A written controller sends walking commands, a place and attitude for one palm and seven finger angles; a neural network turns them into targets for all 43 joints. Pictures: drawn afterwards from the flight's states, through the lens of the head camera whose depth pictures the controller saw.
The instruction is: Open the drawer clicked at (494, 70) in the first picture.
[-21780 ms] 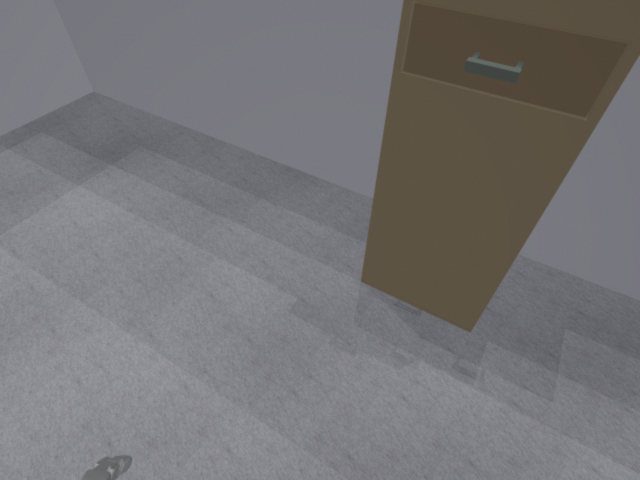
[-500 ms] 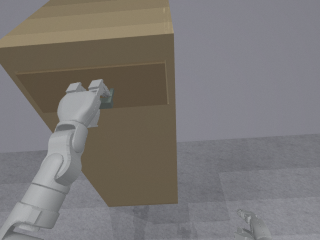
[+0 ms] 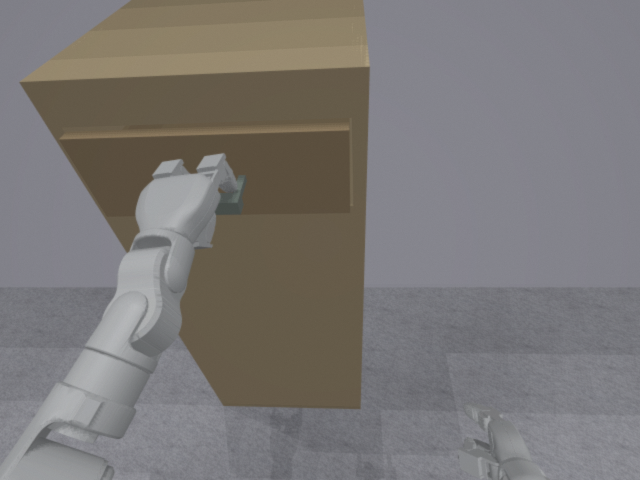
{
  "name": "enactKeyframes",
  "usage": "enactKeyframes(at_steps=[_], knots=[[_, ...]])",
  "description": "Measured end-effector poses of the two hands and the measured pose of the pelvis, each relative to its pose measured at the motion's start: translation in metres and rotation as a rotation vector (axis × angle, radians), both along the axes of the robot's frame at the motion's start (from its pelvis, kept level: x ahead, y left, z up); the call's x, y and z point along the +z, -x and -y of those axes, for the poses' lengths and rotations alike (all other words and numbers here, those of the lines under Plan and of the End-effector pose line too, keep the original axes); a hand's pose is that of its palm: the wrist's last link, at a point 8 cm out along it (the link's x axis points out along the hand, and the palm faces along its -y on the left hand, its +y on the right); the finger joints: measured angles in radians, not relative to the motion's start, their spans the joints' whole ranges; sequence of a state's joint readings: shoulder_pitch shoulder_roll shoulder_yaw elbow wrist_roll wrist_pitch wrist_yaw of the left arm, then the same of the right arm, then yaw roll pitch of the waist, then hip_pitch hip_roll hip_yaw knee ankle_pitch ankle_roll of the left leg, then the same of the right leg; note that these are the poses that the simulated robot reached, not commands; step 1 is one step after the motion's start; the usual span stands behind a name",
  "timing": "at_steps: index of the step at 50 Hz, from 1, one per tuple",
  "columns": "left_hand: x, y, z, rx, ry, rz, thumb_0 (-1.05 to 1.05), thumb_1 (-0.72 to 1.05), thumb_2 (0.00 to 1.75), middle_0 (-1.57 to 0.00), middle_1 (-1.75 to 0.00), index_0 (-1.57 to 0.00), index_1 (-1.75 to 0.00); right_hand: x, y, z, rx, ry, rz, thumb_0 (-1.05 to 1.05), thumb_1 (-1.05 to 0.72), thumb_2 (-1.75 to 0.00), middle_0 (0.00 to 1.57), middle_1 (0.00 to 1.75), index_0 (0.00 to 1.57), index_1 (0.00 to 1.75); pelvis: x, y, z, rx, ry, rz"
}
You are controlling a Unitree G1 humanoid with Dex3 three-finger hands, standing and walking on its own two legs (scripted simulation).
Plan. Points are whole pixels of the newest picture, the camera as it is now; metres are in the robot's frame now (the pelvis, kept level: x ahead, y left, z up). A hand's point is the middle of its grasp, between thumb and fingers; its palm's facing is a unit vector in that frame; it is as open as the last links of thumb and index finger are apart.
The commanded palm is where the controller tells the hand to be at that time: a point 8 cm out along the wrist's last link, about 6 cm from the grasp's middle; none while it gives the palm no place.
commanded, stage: pull the drawer open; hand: left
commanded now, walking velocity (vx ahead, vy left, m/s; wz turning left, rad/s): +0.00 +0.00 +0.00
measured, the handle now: (207, 193) +0.44 +0.19 +0.15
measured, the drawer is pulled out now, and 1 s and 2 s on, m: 0.02 0.19 0.25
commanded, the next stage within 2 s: open the thumb to release the handle in 1.80 s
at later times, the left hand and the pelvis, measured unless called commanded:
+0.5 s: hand (181, 282) +0.29 +0.18 +0.14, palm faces +0.16 -0.18 -0.97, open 6.5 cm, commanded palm +0.23 +0.20 +0.19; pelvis +0.00 +0.00 +0.00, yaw -2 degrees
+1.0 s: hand (151, 362) +0.20 +0.18 +0.15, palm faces +0.18 -0.25 -0.95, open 6.0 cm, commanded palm +0.13 +0.19 +0.19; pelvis -0.01 +0.01 +0.00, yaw -3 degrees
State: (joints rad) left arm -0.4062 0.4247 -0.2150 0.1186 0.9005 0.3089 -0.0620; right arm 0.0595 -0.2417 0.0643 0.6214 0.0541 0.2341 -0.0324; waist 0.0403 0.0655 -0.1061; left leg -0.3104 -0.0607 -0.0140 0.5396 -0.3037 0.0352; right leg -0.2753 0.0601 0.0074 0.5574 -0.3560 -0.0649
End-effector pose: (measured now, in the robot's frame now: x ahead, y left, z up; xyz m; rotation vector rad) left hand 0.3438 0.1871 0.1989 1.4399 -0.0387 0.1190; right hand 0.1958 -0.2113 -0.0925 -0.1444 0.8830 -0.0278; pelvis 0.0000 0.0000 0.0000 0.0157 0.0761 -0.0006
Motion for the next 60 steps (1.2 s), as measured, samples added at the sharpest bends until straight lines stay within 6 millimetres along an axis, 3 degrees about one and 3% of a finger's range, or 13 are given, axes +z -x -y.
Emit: enactKeyframes(at_steps=[9, 16, 23, 33, 40, 60], knots=[[-0.002, 0.006, 0.0, -0.013, -0.012, 0.0, 0.0, 0.65, 0.85, -0.18, -1.17, -0.19, -1.23, -0.004, 0.031, 0.019, -0.066, 0.005, -0.016, 0.01, -0.91, -0.9, 0.2, 0.3, 0.2, 0.3, 0.001, 0.006, 0.002, -0.026, -0.003, 0.008], [-0.004, 0.034, -0.004, -0.051, 0.02, 0.021, 0.0, 0.74, 0.86, -0.14, -1.16, -0.18, -1.18, -0.005, 0.039, 0.031, -0.101, -0.008, -0.017, 0.02, -0.91, -0.9, 0.2, 0.3, 0.2, 0.3, 0.002, -0.001, 0.0, -0.048, -0.006, 0.016], [-0.006, 0.071, -0.004, -0.062, 0.049, 0.058, 0.0, 0.76, 0.86, -0.15, -1.16, -0.2, -1.19, -0.001, 0.018, 0.025, -0.061, -0.022, 0.014, 0.02, -0.91, -0.9, 0.2, 0.3, 0.2, 0.3, 0.001, -0.004, -0.004, -0.045, -0.003, 0.022], [-0.005, 0.11, -0.003, -0.056, 0.067, 0.07, 0.0, 0.75, 0.86, -0.17, -1.14, -0.22, -1.21, 0.018, -0.025, -0.012, 0.04, -0.103, 0.131, 0.02, -0.91, -0.9, 0.2, 0.3, 0.2, 0.3, 0.001, -0.004, -0.007, -0.041, -0.002, 0.036], [-0.005, 0.138, -0.003, -0.049, 0.095, 0.073, 0.0, 0.76, 0.86, -0.17, -1.13, -0.24, -1.24, 0.028, -0.033, -0.025, 0.089, -0.13, 0.175, 0.01, -0.91, -0.9, 0.2, 0.3, 0.2, 0.3, 0.002, -0.003, -0.007, -0.044, 0.002, 0.05], [-0.005, 0.207, 0.0, -0.035, 0.124, 0.086, 0.01, 0.77, 0.86, -0.17, -1.12, -0.27, -1.28, 0.021, 0.013, 0.007, 0.041, -0.074, 0.149, 0.02, -0.91, -0.9, 0.2, 0.3, 0.2, 0.3, 0.0, 0.018, -0.003, -0.062, 0.008, 0.08]])
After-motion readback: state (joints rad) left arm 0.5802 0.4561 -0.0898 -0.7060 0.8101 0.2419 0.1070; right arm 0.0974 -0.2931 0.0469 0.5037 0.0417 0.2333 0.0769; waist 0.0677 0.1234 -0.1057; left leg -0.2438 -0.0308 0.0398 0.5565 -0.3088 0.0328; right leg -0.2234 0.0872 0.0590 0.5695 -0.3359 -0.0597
